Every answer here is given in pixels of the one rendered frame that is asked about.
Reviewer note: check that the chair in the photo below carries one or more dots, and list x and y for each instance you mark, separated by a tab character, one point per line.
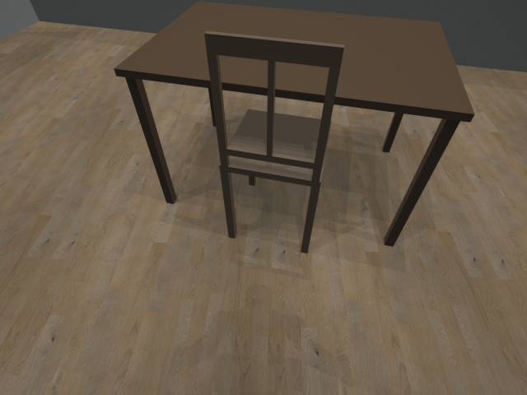
269	145

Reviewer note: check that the table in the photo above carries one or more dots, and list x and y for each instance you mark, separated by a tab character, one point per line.
389	64

